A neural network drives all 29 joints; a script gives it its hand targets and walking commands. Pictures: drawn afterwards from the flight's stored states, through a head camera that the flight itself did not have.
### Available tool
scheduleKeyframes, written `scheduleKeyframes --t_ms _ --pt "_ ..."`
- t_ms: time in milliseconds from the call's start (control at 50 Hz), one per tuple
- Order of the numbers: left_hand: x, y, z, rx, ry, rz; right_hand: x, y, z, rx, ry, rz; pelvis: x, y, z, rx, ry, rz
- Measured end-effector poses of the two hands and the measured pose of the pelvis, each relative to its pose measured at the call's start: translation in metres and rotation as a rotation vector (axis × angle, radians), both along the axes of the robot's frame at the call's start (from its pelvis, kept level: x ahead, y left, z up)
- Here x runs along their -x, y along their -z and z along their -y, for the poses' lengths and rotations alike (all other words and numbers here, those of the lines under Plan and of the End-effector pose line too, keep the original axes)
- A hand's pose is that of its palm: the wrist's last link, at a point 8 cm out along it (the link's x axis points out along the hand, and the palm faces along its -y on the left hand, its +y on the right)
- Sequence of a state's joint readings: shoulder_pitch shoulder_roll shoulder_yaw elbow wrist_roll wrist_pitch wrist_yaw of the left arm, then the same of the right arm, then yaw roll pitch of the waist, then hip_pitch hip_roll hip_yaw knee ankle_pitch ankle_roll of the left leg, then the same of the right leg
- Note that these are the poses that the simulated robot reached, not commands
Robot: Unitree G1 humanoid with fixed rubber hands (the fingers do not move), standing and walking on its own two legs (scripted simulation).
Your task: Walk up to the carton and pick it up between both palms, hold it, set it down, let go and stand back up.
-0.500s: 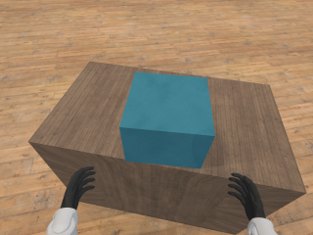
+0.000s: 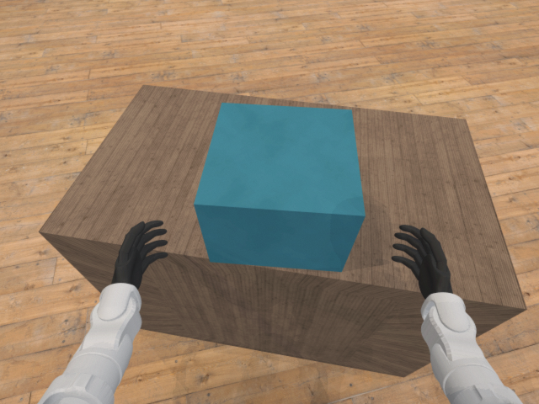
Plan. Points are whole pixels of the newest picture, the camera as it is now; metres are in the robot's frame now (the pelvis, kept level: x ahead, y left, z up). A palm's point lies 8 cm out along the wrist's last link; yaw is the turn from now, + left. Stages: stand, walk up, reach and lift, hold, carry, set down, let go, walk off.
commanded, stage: reach and lift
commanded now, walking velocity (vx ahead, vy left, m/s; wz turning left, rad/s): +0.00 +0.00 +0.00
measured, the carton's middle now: (280, 185) +0.50 -0.01 -0.02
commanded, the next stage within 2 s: none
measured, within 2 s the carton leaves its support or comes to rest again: neither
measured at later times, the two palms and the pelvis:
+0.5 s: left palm (142, 213) +0.38 +0.21 +0.05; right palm (432, 228) +0.36 -0.24 +0.05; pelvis -0.01 +0.01 +0.00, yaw -1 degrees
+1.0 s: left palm (141, 161) +0.45 +0.22 +0.10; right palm (426, 169) +0.45 -0.23 +0.10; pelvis +0.00 +0.00 +0.00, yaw -1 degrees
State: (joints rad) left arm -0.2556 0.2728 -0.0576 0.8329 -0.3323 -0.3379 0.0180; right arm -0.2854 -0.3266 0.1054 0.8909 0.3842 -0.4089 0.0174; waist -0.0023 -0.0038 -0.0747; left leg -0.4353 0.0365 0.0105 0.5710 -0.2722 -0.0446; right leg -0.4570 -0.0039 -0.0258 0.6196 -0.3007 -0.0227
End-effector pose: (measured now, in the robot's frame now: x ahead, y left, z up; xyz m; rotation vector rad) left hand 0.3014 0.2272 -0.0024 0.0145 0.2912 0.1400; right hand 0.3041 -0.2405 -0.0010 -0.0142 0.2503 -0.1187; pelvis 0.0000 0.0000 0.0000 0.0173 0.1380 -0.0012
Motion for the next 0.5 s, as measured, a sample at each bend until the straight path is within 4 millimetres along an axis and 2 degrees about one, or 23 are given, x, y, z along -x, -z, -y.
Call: scheduleKeyframes --t_ms 120,220,500 --pt "-0.020 -0.024 -0.006 -0.008 0.018 0.023 -0.016 -0.017 0.004 0.001 0.015 0.004 0.004 -0.004 -0.002 0.006 0.010 -0.009" --pt "-0.035 -0.036 -0.007 -0.001 0.020 0.014 -0.023 -0.028 0.004 -0.006 0.007 -0.014 0.009 -0.005 -0.004 0.010 0.015 -0.019" --pt "-0.079 -0.053 0.014 0.014 0.055 -0.008 -0.061 -0.055 -0.005 -0.004 -0.009 -0.024 0.013 -0.004 -0.006 0.018 0.021 -0.090"
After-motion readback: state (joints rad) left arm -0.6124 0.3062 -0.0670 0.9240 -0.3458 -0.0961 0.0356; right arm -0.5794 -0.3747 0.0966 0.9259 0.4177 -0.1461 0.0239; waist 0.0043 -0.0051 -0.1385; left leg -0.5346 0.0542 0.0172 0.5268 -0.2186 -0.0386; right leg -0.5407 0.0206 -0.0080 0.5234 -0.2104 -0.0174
